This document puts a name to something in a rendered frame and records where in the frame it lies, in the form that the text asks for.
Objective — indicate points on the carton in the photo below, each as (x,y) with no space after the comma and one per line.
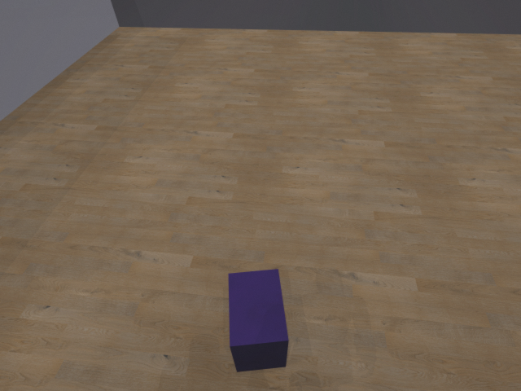
(258,329)

